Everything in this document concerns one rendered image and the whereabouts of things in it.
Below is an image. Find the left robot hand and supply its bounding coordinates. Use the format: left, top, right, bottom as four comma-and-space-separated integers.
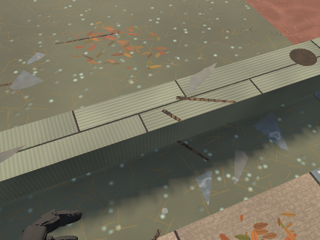
20, 209, 82, 240

